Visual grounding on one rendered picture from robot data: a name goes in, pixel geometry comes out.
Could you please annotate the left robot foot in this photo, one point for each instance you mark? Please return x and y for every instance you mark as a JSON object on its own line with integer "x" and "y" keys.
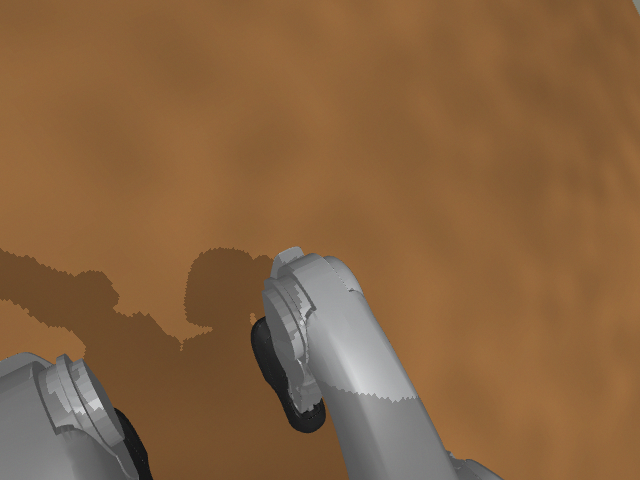
{"x": 135, "y": 447}

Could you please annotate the right robot foot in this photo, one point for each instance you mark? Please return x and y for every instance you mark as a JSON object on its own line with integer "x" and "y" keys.
{"x": 275, "y": 376}

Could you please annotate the right robot hand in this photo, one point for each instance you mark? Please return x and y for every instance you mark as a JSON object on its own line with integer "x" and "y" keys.
{"x": 471, "y": 470}

